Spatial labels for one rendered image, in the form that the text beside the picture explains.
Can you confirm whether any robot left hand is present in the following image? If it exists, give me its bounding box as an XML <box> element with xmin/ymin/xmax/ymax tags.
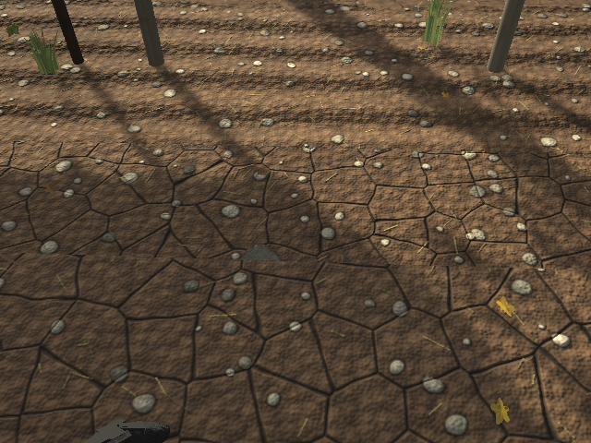
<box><xmin>83</xmin><ymin>419</ymin><xmax>170</xmax><ymax>443</ymax></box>

